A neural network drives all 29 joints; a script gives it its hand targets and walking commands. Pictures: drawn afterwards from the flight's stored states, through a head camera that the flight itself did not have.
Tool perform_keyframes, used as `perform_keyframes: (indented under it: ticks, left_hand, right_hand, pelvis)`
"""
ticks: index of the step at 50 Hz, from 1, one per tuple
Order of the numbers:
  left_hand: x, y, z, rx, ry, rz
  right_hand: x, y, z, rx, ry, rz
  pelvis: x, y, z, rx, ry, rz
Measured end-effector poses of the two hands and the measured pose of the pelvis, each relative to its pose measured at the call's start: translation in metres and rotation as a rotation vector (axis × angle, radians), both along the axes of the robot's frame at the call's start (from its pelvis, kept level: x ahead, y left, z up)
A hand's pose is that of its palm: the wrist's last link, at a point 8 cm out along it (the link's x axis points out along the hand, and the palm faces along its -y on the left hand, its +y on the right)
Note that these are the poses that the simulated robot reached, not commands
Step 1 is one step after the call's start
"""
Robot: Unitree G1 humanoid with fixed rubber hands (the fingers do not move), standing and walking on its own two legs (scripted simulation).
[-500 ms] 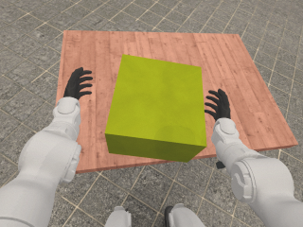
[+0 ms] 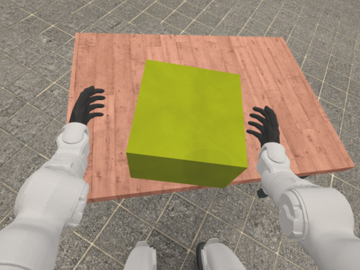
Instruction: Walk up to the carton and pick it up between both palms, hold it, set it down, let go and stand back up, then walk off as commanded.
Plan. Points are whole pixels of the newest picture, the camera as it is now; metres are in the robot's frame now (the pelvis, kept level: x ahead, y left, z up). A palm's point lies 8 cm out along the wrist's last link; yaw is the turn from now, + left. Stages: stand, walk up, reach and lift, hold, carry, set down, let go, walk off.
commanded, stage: set down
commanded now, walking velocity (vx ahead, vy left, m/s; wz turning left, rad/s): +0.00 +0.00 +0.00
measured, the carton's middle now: (186, 125) +0.48 -0.04 -0.07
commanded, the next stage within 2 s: none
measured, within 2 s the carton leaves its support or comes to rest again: neither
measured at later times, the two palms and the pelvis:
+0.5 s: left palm (81, 157) +0.37 +0.21 -0.03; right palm (282, 164) +0.32 -0.24 +0.01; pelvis -0.02 -0.01 +0.00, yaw +1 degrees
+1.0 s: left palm (68, 192) +0.29 +0.23 -0.02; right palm (286, 191) +0.27 -0.23 +0.00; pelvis -0.01 -0.05 +0.02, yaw +2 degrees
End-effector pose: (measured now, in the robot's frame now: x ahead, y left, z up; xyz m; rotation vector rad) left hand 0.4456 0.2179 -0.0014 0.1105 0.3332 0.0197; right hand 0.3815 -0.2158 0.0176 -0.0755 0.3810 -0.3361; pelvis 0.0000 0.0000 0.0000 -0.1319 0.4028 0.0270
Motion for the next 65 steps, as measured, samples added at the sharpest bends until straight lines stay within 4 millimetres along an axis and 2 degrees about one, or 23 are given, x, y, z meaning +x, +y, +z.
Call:
perform_keyframes:
  ticks: [9, 19, 31, 39, 48, 57, 65]
  left_hand:
    - [-0.024, -0.001, -0.005, 0.013, -0.004, -0.029]
    - [-0.055, -0.005, -0.018, 0.014, 0.011, -0.069]
    - [-0.097, -0.001, -0.034, 0.031, 0.035, -0.106]
    - [-0.124, -0.001, -0.033, 0.022, 0.055, -0.108]
    - [-0.155, 0.005, -0.022, 0.017, 0.087, -0.08]
    - [-0.162, 0.008, -0.002, 0.012, 0.084, -0.064]
    - [-0.172, 0.004, 0.002, -0.001, 0.091, -0.083]
  right_hand:
    - [-0.012, -0.007, 0.003, 0.001, -0.022, 0.004]
    - [-0.037, -0.018, -0.002, -0.009, -0.053, -0.008]
    - [-0.075, -0.02, -0.02, 0.011, -0.047, -0.008]
    - [-0.094, -0.013, -0.024, 0.058, -0.078, -0.002]
    - [-0.114, -0.014, -0.016, 0.085, -0.098, -0.005]
    - [-0.124, -0.017, -0.012, 0.118, -0.103, -0.031]
    - [-0.137, -0.01, -0.013, 0.152, -0.093, -0.057]
  pelvis:
    - [-0.011, -0.007, -0.001, 0.01, -0.015, 0.001]
    - [-0.021, -0.012, -0.001, 0.016, -0.03, 0.003]
    - [-0.025, -0.019, 0.0, 0.027, -0.036, 0.003]
    - [-0.021, -0.032, 0.006, 0.047, -0.064, 0.007]
    - [-0.012, -0.05, 0.015, 0.079, -0.132, 0.015]
    - [-0.006, -0.061, 0.022, 0.1, -0.187, 0.019]
    - [-0.001, -0.065, 0.026, 0.108, -0.223, 0.022]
